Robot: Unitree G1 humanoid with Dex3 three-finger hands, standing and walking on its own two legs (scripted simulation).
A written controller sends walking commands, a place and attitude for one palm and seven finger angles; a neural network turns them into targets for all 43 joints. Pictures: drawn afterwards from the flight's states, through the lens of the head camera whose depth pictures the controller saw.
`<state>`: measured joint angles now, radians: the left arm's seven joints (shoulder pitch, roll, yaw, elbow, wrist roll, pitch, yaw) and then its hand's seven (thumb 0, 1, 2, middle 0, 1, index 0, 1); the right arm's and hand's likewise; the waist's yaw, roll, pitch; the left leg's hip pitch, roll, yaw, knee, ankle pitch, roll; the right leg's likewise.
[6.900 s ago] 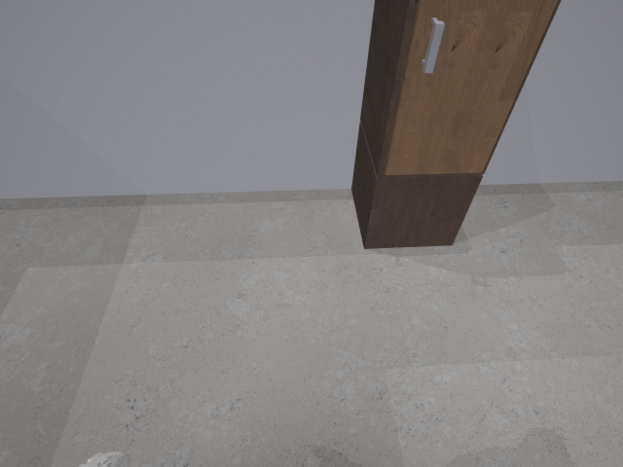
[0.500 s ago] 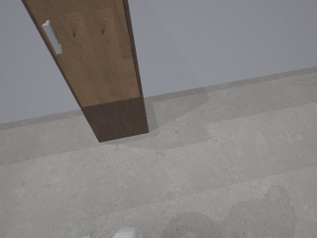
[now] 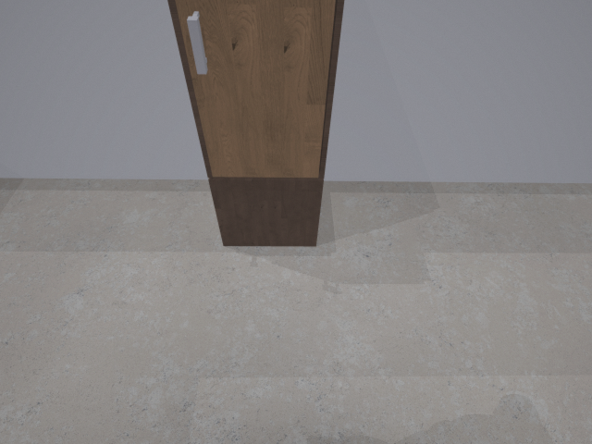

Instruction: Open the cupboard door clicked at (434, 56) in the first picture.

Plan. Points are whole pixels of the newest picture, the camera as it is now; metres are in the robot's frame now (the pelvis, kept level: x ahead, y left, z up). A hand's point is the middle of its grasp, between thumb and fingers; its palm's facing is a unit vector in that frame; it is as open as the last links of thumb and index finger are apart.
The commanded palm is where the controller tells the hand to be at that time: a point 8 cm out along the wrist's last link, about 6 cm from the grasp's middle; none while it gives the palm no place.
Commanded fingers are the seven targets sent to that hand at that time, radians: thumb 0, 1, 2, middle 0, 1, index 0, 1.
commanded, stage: take the last steps up to it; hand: left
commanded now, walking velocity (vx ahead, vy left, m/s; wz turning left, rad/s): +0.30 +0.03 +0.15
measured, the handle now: (199, 42) +0.90 +0.29 +0.10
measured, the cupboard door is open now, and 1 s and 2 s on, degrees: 0 0 0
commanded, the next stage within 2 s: come to a stop and stand still in 1.18 s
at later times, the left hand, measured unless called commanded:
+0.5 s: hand out of the picture -0.04 +0.14 -0.17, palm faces +0.21 -0.97 -0.14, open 7.4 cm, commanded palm none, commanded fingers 0.00 0.90 0.90 -0.20 -0.30 -0.20 -0.30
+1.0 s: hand (180, 319) +0.34 +0.24 -0.15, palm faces +0.03 -0.97 -0.23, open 7.4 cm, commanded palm none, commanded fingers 0.00 0.90 0.90 -0.20 -0.30 -0.20 -0.30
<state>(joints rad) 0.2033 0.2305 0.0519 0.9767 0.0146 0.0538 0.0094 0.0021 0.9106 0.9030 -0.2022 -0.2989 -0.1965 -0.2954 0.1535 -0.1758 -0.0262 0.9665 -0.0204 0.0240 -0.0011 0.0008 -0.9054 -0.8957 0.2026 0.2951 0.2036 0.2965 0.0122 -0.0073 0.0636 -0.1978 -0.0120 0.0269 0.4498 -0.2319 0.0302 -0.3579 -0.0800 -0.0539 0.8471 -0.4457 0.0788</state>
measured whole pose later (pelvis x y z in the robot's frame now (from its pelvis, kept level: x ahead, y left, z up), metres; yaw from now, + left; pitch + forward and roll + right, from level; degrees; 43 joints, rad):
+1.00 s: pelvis +0.23 +0.04 +0.00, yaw +2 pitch -1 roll +2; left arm 0.14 0.18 0.07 0.99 0.03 0.00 -0.02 0.00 0.91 0.90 -0.20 -0.30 -0.19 -0.29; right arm 0.38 -0.13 -0.05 1.11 -0.03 -0.04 -0.01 0.00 -0.91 -0.90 0.20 0.29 0.20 0.30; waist -0.04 0.00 0.02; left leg -0.05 0.02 0.20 0.36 -0.29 -0.01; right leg -0.45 -0.11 -0.09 0.69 -0.23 0.02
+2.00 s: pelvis +0.36 -0.03 +0.00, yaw +3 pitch +0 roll +1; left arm 0.23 0.16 0.02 1.02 0.02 0.01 0.02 0.00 0.91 0.90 -0.21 -0.30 -0.20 -0.30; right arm 0.21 -0.20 -0.05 1.06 -0.01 0.04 -0.02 0.00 -0.91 -0.90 0.20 0.29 0.20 0.30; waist 0.00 0.02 0.03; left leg -0.26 0.03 0.03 0.65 -0.38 -0.02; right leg -0.24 -0.01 -0.08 0.51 -0.27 -0.05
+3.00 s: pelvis +0.30 +0.01 +0.00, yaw +4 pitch -4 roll +0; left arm 0.21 0.29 0.00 1.03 0.02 0.00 0.01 0.00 0.91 0.90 -0.20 -0.30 -0.20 -0.30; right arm 0.20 -0.28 0.00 1.03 -0.02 -0.01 0.00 0.00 -0.91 -0.90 0.20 0.29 0.20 0.30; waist 0.01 0.00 -0.01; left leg -0.14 -0.02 0.04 0.42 -0.22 0.03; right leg -0.20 -0.05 -0.07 0.42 -0.16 0.01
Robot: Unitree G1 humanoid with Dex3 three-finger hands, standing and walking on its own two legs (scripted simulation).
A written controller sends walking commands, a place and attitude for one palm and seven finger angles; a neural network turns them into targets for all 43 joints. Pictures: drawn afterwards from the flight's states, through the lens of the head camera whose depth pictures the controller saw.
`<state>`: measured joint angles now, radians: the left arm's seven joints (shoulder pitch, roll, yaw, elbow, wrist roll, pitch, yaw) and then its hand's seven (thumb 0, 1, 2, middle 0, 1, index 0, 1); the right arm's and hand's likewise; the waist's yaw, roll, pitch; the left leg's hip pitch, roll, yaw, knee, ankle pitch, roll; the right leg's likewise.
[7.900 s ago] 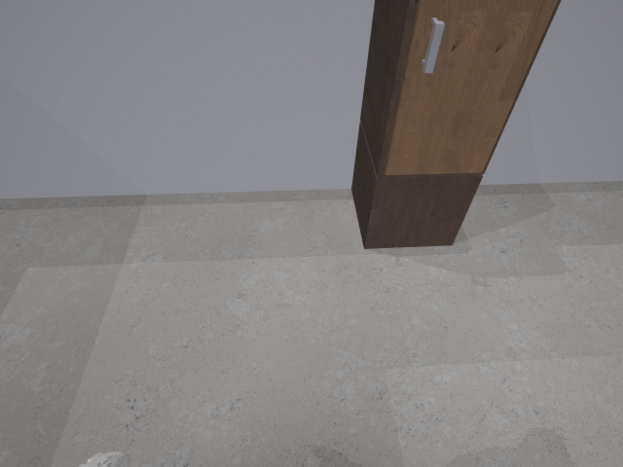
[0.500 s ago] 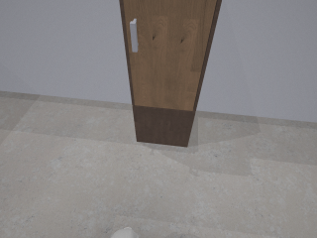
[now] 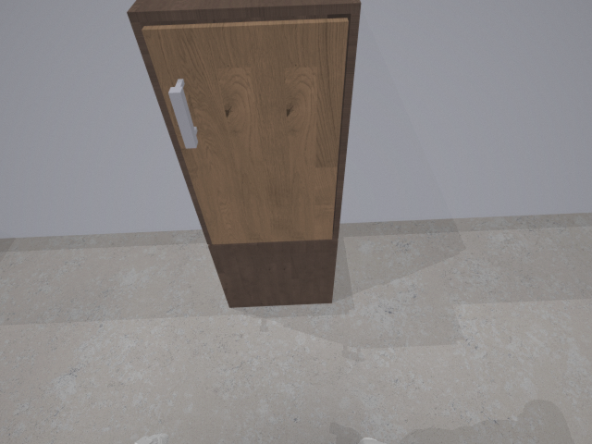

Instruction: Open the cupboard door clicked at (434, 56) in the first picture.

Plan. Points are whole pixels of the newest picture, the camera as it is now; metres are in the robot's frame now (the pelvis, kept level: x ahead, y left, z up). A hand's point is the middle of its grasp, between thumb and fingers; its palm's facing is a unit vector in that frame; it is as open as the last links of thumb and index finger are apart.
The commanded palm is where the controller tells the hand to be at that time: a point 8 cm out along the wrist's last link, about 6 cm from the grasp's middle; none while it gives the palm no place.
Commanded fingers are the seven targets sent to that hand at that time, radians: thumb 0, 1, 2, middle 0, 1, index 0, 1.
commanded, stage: take the last steps up to it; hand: left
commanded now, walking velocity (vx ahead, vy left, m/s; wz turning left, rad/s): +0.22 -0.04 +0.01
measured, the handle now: (186, 113) +0.68 +0.23 +0.10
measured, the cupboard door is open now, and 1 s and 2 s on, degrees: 0 0 0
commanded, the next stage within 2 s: come to a stop and stand still in 0.18 s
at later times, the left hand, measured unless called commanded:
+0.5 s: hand out of the picture +0.12 +0.14 -0.19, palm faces +0.10 -0.98 -0.17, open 7.3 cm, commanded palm none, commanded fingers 0.00 0.90 0.90 -0.20 -0.30 -0.20 -0.30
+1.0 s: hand out of the picture +0.16 +0.11 -0.16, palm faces +0.05 -0.97 -0.24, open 7.4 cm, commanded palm none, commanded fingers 0.00 0.90 0.90 -0.20 -0.30 -0.20 -0.30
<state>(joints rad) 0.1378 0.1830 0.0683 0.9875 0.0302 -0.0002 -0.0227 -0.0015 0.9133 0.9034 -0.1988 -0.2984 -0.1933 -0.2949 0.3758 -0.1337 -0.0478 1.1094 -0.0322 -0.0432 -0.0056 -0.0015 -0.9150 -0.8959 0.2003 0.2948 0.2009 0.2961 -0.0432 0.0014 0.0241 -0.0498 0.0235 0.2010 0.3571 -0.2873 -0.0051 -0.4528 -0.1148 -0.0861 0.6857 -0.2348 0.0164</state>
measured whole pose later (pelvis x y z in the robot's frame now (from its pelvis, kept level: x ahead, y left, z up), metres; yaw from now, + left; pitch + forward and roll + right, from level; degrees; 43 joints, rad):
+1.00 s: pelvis +0.12 -0.08 +0.00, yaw +1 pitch +0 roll +1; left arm 0.23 0.16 0.02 1.02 0.02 0.01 0.02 0.00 0.91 0.90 -0.21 -0.30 -0.20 -0.30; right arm 0.21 -0.20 -0.05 1.06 -0.01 0.04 -0.02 0.00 -0.91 -0.90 0.20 0.29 0.20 0.30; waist 0.00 0.02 0.03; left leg -0.26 0.03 0.03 0.65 -0.38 -0.02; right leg -0.24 -0.01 -0.08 0.51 -0.27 -0.05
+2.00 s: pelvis +0.07 -0.04 +0.00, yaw +2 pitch -4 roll +0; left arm 0.21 0.29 0.00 1.03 0.02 0.00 0.01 0.00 0.91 0.90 -0.20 -0.30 -0.20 -0.30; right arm 0.20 -0.28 0.00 1.03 -0.02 -0.01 0.00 0.00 -0.91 -0.90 0.20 0.29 0.20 0.30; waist 0.01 0.00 -0.01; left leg -0.14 -0.02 0.04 0.42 -0.22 0.03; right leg -0.20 -0.05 -0.07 0.42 -0.16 0.01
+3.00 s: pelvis +0.14 +0.00 -0.01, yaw +0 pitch -2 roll -1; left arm 0.25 0.15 0.02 1.03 0.01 0.01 0.07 0.00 0.93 0.90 -0.20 -0.30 -0.20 -0.30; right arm 0.27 -0.14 -0.03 1.08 0.00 0.01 -0.04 0.03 -0.94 -0.90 0.20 0.29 0.20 0.30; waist 0.00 0.00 0.05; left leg -0.12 -0.04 0.08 0.53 -0.37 0.06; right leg -0.27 -0.05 -0.10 0.53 -0.23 0.01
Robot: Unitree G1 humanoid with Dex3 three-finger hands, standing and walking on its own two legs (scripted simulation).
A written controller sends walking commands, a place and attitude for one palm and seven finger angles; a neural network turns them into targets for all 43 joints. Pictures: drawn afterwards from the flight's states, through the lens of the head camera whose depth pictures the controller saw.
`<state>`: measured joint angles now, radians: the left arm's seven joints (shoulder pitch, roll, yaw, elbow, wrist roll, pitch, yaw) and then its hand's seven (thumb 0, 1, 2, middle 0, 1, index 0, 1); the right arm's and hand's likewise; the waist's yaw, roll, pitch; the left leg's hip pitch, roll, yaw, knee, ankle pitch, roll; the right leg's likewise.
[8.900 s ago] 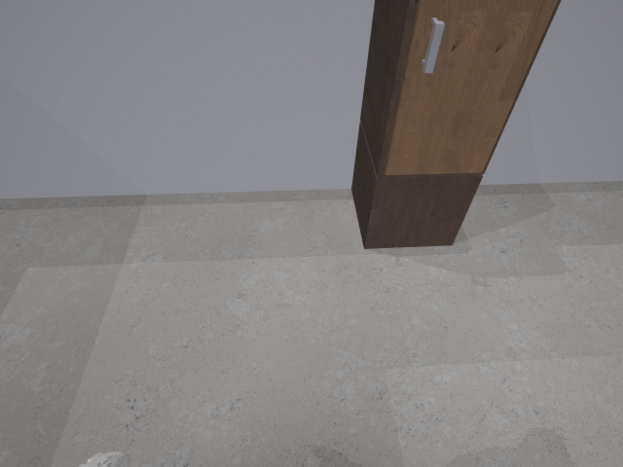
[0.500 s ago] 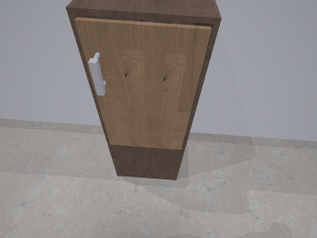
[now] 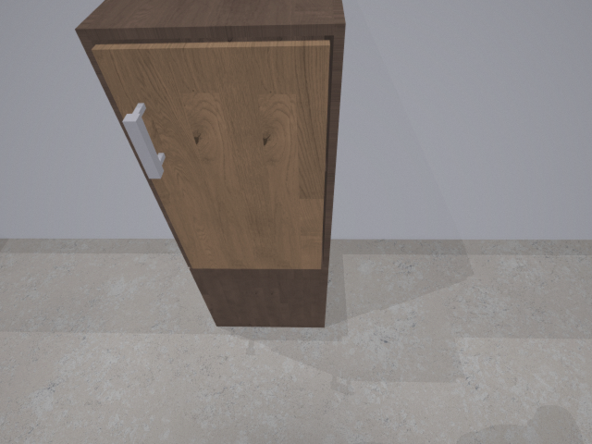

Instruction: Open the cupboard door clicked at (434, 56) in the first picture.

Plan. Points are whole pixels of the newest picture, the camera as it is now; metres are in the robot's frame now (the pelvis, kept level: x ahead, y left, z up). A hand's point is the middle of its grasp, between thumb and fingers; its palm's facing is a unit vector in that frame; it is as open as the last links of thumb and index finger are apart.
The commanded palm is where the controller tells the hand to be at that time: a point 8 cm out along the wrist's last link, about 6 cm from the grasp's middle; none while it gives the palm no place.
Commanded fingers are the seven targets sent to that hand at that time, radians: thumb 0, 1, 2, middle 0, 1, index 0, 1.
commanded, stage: come to a stop and stand still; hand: left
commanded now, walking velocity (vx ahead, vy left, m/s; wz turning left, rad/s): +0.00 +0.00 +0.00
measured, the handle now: (148, 141) +0.56 +0.29 +0.10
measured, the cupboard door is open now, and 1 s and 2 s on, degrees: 0 0 0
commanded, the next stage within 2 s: look again from close up in 0.30 s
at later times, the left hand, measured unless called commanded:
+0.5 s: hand out of the picture -0.03 +0.19 -0.17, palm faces +0.03 -0.98 -0.19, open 7.3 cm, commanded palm none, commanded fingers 0.00 0.90 0.90 -0.20 -0.30 -0.20 -0.30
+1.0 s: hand out of the picture +0.01 +0.27 -0.15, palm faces +0.03 -0.95 -0.30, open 7.4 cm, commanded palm none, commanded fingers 0.00 0.90 0.90 -0.20 -0.30 -0.20 -0.30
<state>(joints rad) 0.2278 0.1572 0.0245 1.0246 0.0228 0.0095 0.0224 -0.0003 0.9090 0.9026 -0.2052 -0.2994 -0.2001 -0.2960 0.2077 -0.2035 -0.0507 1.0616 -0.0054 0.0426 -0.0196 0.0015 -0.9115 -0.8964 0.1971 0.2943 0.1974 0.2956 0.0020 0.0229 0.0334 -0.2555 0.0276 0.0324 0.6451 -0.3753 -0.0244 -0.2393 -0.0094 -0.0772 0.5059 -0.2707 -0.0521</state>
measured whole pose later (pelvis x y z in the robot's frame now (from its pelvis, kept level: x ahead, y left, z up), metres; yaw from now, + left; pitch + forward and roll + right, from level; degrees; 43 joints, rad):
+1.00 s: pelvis -0.05 +0.04 +0.00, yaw +1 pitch -4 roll +0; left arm 0.21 0.29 0.00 1.03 0.02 0.00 0.01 0.00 0.91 0.90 -0.20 -0.30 -0.20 -0.30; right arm 0.20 -0.28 0.00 1.03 -0.02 -0.01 0.00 0.00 -0.91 -0.90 0.20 0.29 0.20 0.30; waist 0.01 0.00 -0.01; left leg -0.14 -0.02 0.04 0.42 -0.22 0.03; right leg -0.20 -0.05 -0.07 0.42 -0.16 0.01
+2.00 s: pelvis +0.02 +0.07 -0.01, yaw -1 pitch -2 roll -1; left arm 0.25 0.15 0.02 1.03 0.01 0.01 0.07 0.00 0.93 0.90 -0.20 -0.30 -0.20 -0.30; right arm 0.27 -0.14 -0.03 1.08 0.00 0.01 -0.04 0.03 -0.94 -0.90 0.20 0.29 0.20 0.30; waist 0.00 0.00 0.05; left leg -0.12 -0.04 0.08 0.53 -0.37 0.06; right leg -0.27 -0.05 -0.10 0.53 -0.23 0.01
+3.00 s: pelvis +0.03 +0.02 +0.00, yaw +0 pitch -1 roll +0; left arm 0.27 0.14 -0.01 1.14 0.01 -0.02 0.03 0.01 0.94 0.90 -0.20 -0.30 -0.20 -0.30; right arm 0.31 -0.12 0.02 1.15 -0.01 -0.02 -0.03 0.00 -0.91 -0.90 0.20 0.29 0.20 0.30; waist 0.00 0.02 0.06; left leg -0.06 0.01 0.06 0.41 -0.33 0.00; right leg -0.23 0.00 -0.13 0.47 -0.22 -0.06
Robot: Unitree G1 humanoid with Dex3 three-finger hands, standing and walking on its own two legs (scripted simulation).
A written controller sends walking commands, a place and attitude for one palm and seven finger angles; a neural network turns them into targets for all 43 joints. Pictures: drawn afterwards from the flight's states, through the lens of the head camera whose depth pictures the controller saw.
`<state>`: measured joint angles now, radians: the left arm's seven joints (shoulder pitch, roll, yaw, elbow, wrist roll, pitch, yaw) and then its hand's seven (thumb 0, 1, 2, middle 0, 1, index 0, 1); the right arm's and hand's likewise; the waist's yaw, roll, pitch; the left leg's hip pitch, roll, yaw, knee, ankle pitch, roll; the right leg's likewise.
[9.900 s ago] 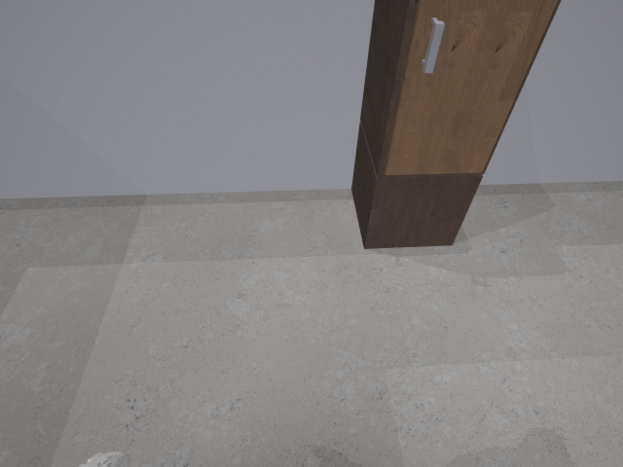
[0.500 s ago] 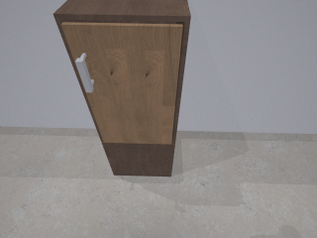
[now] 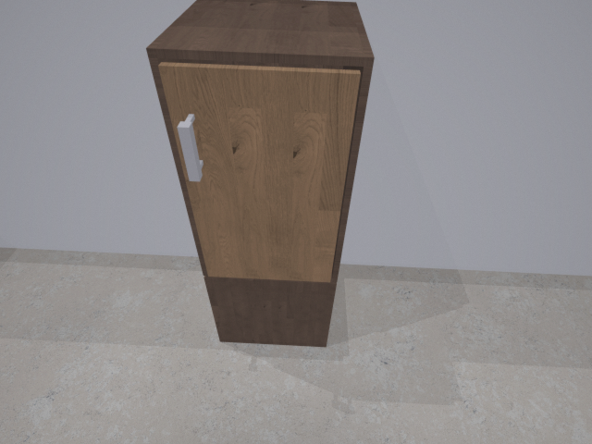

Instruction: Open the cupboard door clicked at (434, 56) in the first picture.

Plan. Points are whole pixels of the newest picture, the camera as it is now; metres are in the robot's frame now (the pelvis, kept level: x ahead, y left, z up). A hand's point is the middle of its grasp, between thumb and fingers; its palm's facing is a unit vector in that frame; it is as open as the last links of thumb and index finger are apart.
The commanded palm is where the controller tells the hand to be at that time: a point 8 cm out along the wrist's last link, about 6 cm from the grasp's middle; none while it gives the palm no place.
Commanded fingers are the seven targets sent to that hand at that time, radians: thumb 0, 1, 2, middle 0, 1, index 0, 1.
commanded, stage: shuffle to correct the standing spot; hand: left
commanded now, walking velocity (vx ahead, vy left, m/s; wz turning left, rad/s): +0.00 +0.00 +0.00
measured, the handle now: (193, 147) +0.61 +0.25 +0.10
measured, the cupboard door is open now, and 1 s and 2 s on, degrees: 0 0 0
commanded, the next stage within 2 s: come to a stop and stand still in 0.42 s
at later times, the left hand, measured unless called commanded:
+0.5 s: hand out of the picture -0.01 +0.18 -0.19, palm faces +0.03 -0.99 -0.11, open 7.4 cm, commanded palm none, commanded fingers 0.00 0.90 0.90 -0.20 -0.30 -0.20 -0.30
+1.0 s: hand out of the picture +0.10 +0.21 -0.18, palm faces +0.03 -0.98 -0.22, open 7.3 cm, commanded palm none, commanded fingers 0.00 0.90 0.90 -0.20 -0.30 -0.20 -0.30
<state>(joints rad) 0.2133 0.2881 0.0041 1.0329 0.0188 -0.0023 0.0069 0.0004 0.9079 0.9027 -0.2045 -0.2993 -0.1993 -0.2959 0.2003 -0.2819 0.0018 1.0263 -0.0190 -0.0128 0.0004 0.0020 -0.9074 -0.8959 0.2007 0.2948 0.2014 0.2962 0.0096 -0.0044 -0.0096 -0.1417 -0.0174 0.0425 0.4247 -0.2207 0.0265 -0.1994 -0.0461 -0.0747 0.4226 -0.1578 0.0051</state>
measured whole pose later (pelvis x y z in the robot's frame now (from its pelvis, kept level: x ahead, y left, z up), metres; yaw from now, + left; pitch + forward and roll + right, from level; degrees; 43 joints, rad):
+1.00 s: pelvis +0.07 +0.03 -0.01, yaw -1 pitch -2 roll -1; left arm 0.25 0.15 0.02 1.03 0.01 0.01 0.07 0.00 0.93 0.90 -0.20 -0.30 -0.20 -0.30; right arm 0.27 -0.14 -0.03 1.08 0.00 0.01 -0.04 0.03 -0.94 -0.90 0.20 0.29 0.20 0.30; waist 0.00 0.00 0.05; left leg -0.12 -0.04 0.08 0.53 -0.37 0.06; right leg -0.27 -0.05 -0.10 0.53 -0.23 0.01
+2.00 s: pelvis +0.08 -0.01 +0.00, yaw -1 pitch -1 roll +0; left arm 0.27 0.14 -0.01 1.14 0.01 -0.02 0.03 0.01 0.94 0.90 -0.20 -0.30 -0.20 -0.30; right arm 0.31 -0.12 0.02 1.15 -0.01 -0.02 -0.03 0.00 -0.91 -0.90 0.20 0.29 0.20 0.30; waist 0.00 0.02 0.06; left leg -0.06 0.01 0.06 0.41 -0.33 0.00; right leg -0.23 0.00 -0.13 0.47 -0.22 -0.06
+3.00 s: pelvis +0.07 +0.00 -0.01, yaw +1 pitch +1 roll +1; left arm 0.25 0.15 0.05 1.07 0.02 0.02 0.03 0.00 0.91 0.90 -0.21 -0.30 -0.20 -0.30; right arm 0.34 -0.12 -0.01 1.10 -0.02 0.00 -0.03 0.00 -0.91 -0.90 0.20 0.29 0.20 0.30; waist 0.03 -0.03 0.04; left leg -0.15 -0.03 0.05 0.48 -0.34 0.03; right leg -0.31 -0.05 -0.14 0.55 -0.25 -0.04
